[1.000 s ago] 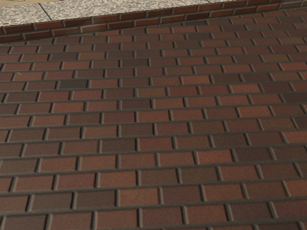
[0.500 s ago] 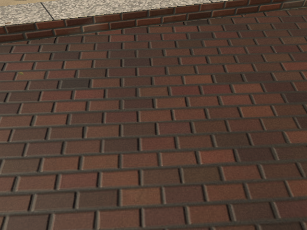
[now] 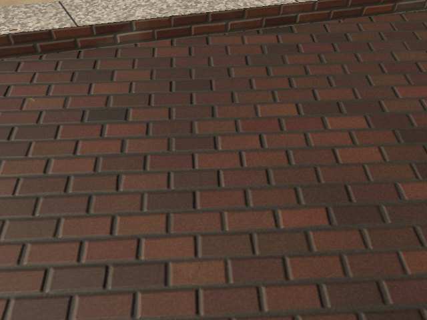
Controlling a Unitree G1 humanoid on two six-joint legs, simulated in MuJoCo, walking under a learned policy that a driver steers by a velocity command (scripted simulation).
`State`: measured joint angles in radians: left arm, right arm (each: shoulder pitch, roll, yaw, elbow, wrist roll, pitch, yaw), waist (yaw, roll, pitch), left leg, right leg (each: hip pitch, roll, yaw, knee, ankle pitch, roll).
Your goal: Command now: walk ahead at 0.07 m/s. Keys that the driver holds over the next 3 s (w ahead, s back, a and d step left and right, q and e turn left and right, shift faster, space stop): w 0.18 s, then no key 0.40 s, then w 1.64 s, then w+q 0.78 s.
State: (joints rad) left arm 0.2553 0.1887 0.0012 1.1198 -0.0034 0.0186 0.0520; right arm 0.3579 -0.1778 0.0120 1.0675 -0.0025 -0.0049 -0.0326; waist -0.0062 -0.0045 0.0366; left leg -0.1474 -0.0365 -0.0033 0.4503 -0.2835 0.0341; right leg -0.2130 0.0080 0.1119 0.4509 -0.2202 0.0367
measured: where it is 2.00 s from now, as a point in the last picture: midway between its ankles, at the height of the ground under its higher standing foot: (239, 252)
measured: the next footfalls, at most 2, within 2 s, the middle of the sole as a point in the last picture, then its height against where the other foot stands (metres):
left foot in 0.58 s outside the picture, level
right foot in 1.44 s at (274, 287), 0.16 m lower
